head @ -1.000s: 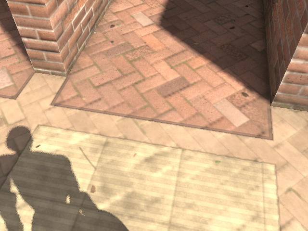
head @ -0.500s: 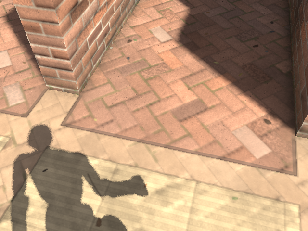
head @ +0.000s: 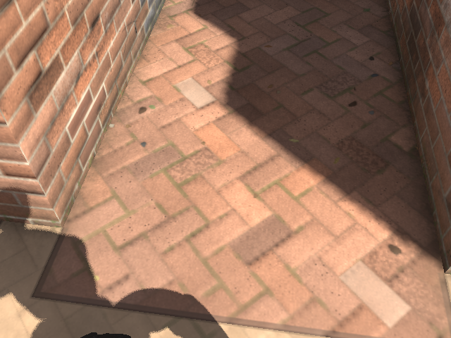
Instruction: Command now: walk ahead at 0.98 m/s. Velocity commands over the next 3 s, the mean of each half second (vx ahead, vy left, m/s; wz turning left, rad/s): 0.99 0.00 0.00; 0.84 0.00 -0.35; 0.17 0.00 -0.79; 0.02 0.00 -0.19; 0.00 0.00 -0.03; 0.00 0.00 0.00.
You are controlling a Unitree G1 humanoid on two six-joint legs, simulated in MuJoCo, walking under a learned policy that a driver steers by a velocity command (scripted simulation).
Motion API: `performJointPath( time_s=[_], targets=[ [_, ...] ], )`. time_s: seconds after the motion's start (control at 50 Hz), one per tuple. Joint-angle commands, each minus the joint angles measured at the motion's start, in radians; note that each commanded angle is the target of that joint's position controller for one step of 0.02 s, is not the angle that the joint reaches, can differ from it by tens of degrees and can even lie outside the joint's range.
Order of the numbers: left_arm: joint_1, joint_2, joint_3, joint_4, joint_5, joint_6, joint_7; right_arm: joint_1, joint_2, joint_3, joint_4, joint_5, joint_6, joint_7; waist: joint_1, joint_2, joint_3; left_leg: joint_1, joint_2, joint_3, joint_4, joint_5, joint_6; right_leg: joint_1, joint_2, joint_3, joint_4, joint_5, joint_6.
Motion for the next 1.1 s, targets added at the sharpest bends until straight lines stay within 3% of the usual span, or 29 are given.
performJointPath(
  time_s=[0.02,0.08,0.12,0.14,0.16,0.18,0.2,0.24,0.3,0.38,0.46,0.54,0.58,0.6,0.62,0.64,0.66,0.7,0.74,0.78,0.82,0.9,0.92,0.98,1.0,1.02,1.04,1.06,1.1],
  targets=[
    [-0.125,0.03,-0.01,-0.078,-0.014,-0.008,-0.001,-0.007,-0.138,-0.01,-0.054,0.006,-0.027,-0.013,0.031,0.043,0.159,-0.19,0.249,-0.066,-0.157,0.705,0.035,0.215,0.073,-0.079,-0.173,0.093,-0.026],
    [-0.067,0.09,0.008,-0.071,-0.009,-0.011,0.019,0.0,-0.204,-0.017,-0.042,-0.018,-0.007,-0.034,0.083,0.121,0.048,0.047,0.289,-0.04,0.056,1.243,0.009,0.316,0.183,-0.109,-0.235,-0.075,-0.06],
    [0.257,0.164,0.042,0.019,-0.012,-0.01,0.046,-0.045,-0.25,-0.032,-0.042,-0.046,0.024,-0.053,0.24,0.16,-0.129,0.047,0.316,-0.034,0.466,1.329,0.011,0.619,0.214,-0.067,-0.252,-0.207,-0.095],
    [0.447,0.207,0.064,0.073,0.002,-0.006,0.064,-0.09,-0.241,-0.033,-0.055,-0.048,0.03,-0.053,0.329,0.139,-0.209,-0.117,0.283,-0.021,0.758,1.128,0.018,0.857,0.146,-0.006,-0.255,-0.291,-0.121],
    [0.539,0.289,0.088,0.087,0.031,-0.003,0.078,-0.061,-0.105,-0.007,-0.095,-0.03,0.021,-0.033,0.281,-0.065,-0.304,-0.455,0.158,-0.024,1.163,0.421,0.018,1.121,-0.118,0.332,-0.231,-0.579,-0.176],
    [0.49,0.28,0.095,0.091,0.03,-0.003,0.056,0.032,-0.066,0.0,-0.117,0.029,0.0,-0.013,0.179,-0.264,-0.4,-0.774,0.015,-0.16,1.411,-0.159,0.006,1.273,-0.274,0.9,-0.458,-0.747,-0.287],
    [0.385,0.205,0.087,0.089,0.013,-0.008,0.043,-0.113,-0.14,-0.01,-0.147,0.019,-0.003,-0.025,0.17,-0.101,-0.224,-0.88,0.111,-0.185,1.383,-0.041,0.038,1.147,-0.21,0.782,-0.523,-0.741,-0.237],
    [0.308,0.095,0.062,0.108,0.013,-0.027,0.036,-0.232,-0.118,-0.005,-0.176,-0.002,-0.001,-0.017,0.11,0.079,-0.043,-0.826,0.181,-0.175,1.255,0.052,0.036,0.839,-0.146,0.525,-0.574,-0.528,-0.185],
    [0.331,0.057,0.04,0.156,-0.007,-0.051,0.048,-0.235,-0.053,0.012,-0.199,-0.045,0.043,0.017,0.023,0.021,0.046,-0.767,0.241,-0.166,1.142,0.05,-0.008,0.615,-0.06,0.354,-0.651,-0.465,-0.137],
    [0.393,0.102,0.041,0.168,-0.023,-0.073,0.038,-0.488,-0.079,0.025,-0.306,-0.049,0.05,0.033,0.054,0.017,0.155,-0.855,0.268,-0.057,0.859,0.25,-0.048,0.54,0.018,0.172,-0.745,-0.185,-0.124],
    [0.475,0.145,0.042,0.189,-0.042,-0.094,0.043,-0.636,-0.077,0.042,-0.35,-0.019,0.037,0.04,0.102,0.009,0.157,-0.639,0.19,0.038,0.492,0.515,-0.024,0.589,0.024,0.087,-0.823,0.155,-0.066],
    [0.496,0.213,0.049,0.207,-0.02,-0.069,0.062,-0.589,-0.156,0.015,-0.339,-0.034,0.039,0.022,0.065,-0.079,0.042,-0.547,0.074,0.074,0.387,0.37,0.026,0.912,-0.036,0.043,-0.611,0.736,-0.04],
    [0.463,0.255,0.06,0.211,0.011,-0.035,0.083,-0.282,-0.221,-0.018,-0.253,-0.032,0.041,-0.005,-0.089,-0.125,-0.12,-0.257,0.036,0.049,0.395,0.2,0.059,0.908,-0.055,0.031,-0.221,0.847,-0.037],
    [0.431,0.247,0.059,0.203,0.02,-0.031,0.089,-0.082,-0.266,-0.039,-0.2,-0.048,0.045,-0.026,-0.182,-0.114,-0.196,-0.033,0.118,-0.032,0.411,0.087,0.09,0.744,-0.023,0.024,0.078,0.634,-0.042],
    [0.473,0.101,0.03,0.165,0.003,-0.04,0.074,0.026,-0.357,-0.065,-0.184,-0.076,0.046,-0.042,-0.143,0.129,-0.314,0.213,0.383,-0.383,0.409,-0.214,0.141,0.441,0.096,0.025,0.51,-0.054,-0.037],
    [0.611,0.058,0.017,0.16,-0.063,-0.064,0.059,-0.02,-0.363,-0.073,-0.175,-0.077,0.044,-0.023,-0.033,0.347,-0.427,0.354,0.548,-0.979,0.141,-0.354,0.249,0.148,0.238,0.171,0.75,-0.598,-0.02],
    [0.464,0.141,0.027,0.139,-0.055,-0.066,0.069,-0.146,-0.267,-0.066,-0.185,-0.061,0.043,-0.012,-0.018,0.144,-0.241,0.219,0.476,-0.814,0.097,-0.364,0.181,0.052,0.124,0.193,0.7,-0.459,-0.047],
    [0.318,0.114,0.016,0.107,-0.025,-0.056,0.053,-0.246,-0.163,-0.046,-0.185,-0.061,0.017,-0.005,0.023,-0.037,-0.085,-0.08,0.415,-0.508,0.069,-0.131,0.122,0.119,0.059,0.17,0.55,-0.348,-0.043],
    [0.329,0.068,0.006,0.097,0.014,-0.019,0.028,-0.232,-0.113,-0.023,-0.146,-0.048,0.0,-0.011,0.073,0.015,-0.028,-0.235,0.371,-0.345,0.001,-0.035,0.066,0.192,0.015,0.174,0.478,-0.318,-0.024],
    [0.297,0.038,0.003,0.062,0.006,0.007,0.011,-0.188,-0.129,-0.022,-0.104,-0.014,-0.017,-0.009,0.092,0.067,0.036,-0.259,0.348,-0.213,-0.043,0.09,0.025,0.123,-0.008,0.154,0.472,-0.269,-0.015],
    [0.194,0.041,0.003,0.01,0.003,0.015,0.005,-0.197,-0.103,-0.009,-0.103,-0.01,-0.027,-0.007,0.101,0.047,0.115,-0.308,0.295,-0.018,-0.026,0.557,-0.017,0.089,0.01,0.084,0.386,-0.191,0.002],
    [0.072,0.005,-0.012,-0.053,0.004,-0.001,-0.01,-0.19,-0.129,0.001,-0.106,0.011,-0.044,-0.022,0.095,0.049,0.132,-0.385,0.218,0.186,0.079,0.904,-0.082,0.283,0.125,-0.106,-0.041,0.05,0.019],
    [0.127,0.061,0.017,-0.056,-0.065,-0.022,-0.001,-0.221,-0.249,-0.017,-0.133,-0.006,-0.033,-0.052,0.115,0.15,0.006,-0.337,0.202,0.17,0.186,1.017,-0.121,0.378,0.169,-0.079,-0.032,0.11,0.034],
    [0.325,0.189,0.079,-0.032,-0.036,-0.013,-0.003,-0.301,-0.301,-0.027,-0.192,0.024,-0.005,-0.094,0.235,0.2,-0.122,-0.349,0.265,0.138,0.499,1.202,-0.157,0.661,0.262,-0.096,-0.082,0.055,0.011],
    [0.52,0.25,0.111,0.015,-0.031,0.003,0.008,-0.37,-0.29,-0.024,-0.226,0.026,0.003,-0.088,0.335,0.16,-0.168,-0.416,0.245,0.128,0.761,1.101,-0.173,0.86,0.245,-0.053,-0.166,0.131,-0.037],
    [0.653,0.251,0.118,0.064,-0.04,0.017,0.037,-0.463,-0.246,-0.017,-0.24,0.033,0.003,-0.078,0.425,-0.103,-0.099,-0.581,0.072,0.157,1.302,0.309,-0.224,0.973,0.147,0.05,-0.386,0.326,-0.12],
    [0.474,0.197,0.064,0.046,0.002,0.009,0.037,-0.344,-0.074,0.017,-0.3,-0.02,-0.009,-0.052,0.176,-0.311,-0.071,-0.835,0.019,0.009,1.612,-0.404,-0.192,0.97,0.049,0.295,-0.221,0.822,-0.146],
    [0.396,0.24,0.061,-0.06,0.057,-0.017,0.024,-0.138,-0.091,0.028,-0.326,-0.004,-0.02,-0.038,0.087,-0.246,-0.343,-0.866,0.013,-0.222,1.723,-0.406,-0.188,1.09,-0.168,0.645,-0.215,0.932,-0.365],
    [0.188,0.278,0.096,-0.172,-0.025,-0.003,0.019,-0.202,-0.219,-0.01,-0.371,0.002,-0.004,-0.038,0.022,0.09,-0.271,-0.904,0.076,-0.262,1.473,-0.247,-0.139,0.859,-0.134,0.727,-0.43,0.221,-0.367]
  ],
)
Next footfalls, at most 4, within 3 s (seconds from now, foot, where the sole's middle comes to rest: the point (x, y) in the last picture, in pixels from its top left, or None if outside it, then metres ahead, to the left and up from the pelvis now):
0.14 right None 0.36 -0.08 -0.77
0.60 left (192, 243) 0.81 0.09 -0.77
1.02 right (232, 156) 1.19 -0.07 -0.77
1.44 left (197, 132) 1.34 0.06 -0.77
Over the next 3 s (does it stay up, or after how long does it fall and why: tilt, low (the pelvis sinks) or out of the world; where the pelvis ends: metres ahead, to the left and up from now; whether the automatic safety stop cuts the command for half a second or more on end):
stays up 1.19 -0.04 0.00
